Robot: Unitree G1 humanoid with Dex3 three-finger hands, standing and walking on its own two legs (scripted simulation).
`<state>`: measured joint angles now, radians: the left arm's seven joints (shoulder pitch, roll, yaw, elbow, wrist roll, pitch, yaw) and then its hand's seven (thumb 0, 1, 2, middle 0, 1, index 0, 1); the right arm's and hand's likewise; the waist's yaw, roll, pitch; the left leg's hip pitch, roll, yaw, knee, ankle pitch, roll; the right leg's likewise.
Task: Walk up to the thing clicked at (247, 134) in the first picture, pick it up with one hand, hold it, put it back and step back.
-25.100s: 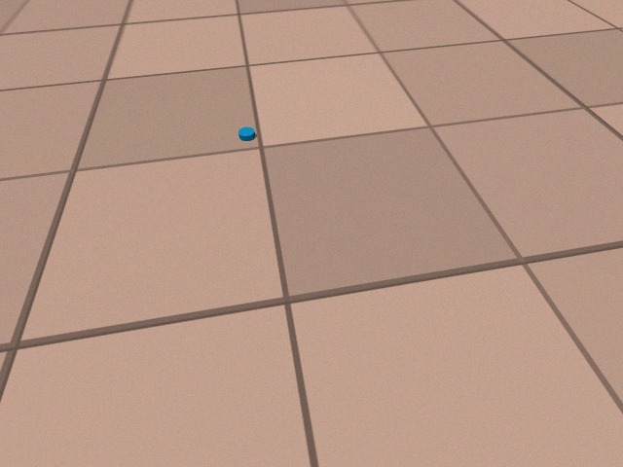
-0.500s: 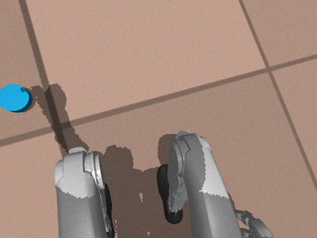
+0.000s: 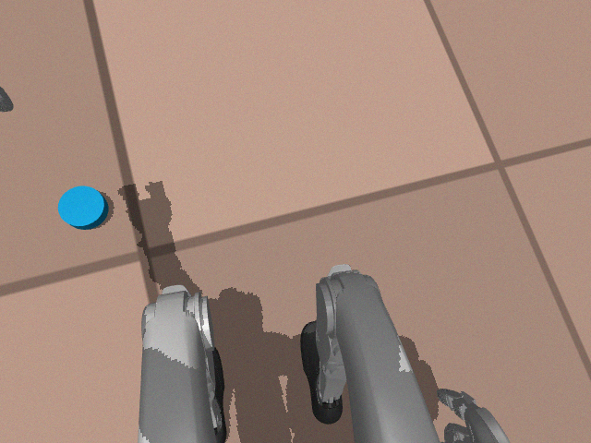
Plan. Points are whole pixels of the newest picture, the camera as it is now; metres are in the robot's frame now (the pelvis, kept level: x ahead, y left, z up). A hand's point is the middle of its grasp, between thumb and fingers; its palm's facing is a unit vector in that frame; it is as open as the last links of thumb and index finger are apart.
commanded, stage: go down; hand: left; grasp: from above
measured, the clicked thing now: (84, 208) +0.52 +0.36 -0.42
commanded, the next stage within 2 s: none
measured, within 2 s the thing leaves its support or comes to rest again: neither
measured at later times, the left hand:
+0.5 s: hand out of the picture +0.47 +0.37 -0.01, palm faces -0.43 -0.06 -0.90, open 13.9 cm
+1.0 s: hand out of the picture +0.47 +0.37 +0.02, palm faces -0.42 -0.06 -0.90, open 13.9 cm
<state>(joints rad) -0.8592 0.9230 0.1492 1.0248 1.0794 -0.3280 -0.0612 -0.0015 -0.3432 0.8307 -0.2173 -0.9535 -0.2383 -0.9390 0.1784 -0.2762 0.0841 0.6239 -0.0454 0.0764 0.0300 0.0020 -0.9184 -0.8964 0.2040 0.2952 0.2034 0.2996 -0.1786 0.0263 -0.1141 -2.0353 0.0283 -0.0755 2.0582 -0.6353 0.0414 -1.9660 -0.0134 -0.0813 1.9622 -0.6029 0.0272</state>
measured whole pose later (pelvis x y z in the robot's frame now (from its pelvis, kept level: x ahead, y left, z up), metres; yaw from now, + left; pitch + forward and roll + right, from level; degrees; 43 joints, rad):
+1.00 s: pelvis +0.01 +0.01 +0.07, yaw +0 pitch +33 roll -8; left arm -0.88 0.92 0.13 1.13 1.12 -0.35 -0.01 0.00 -0.50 0.95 -0.10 -1.06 -0.12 -1.05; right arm 0.19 -0.26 0.07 0.68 -0.04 0.07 0.02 0.00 -0.92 -0.90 0.20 0.30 0.20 0.30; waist -0.18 0.03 -0.14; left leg -1.81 0.03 -0.07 1.83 -0.61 0.04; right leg -1.73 0.00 -0.08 1.71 -0.56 0.03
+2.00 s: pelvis +0.02 +0.01 +0.10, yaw +0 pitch +33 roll -8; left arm -0.88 0.94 0.14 1.18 1.14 -0.37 0.01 0.00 -0.42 0.88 -0.18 -0.99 -0.20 -0.98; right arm 0.19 -0.26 0.07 0.68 -0.04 0.08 0.02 0.00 -0.93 -0.90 0.20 0.30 0.20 0.30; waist -0.18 0.03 -0.12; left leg -1.73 0.04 -0.07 1.74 -0.61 0.04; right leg -1.65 0.00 -0.08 1.63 -0.56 0.03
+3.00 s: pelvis +0.00 +0.00 -0.10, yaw -3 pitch +35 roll -10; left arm -1.13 1.09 0.20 1.55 1.37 -0.39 0.38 0.00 -0.52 0.93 -0.09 -1.10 -0.12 -1.09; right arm 0.06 -0.25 0.14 0.70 -0.15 0.03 0.11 0.00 -0.93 -0.90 0.20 0.29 0.20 0.30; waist -0.28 -0.06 0.06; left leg -2.34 0.03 -0.10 2.37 -0.65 0.06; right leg -2.25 0.00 -0.10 2.25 -0.61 0.04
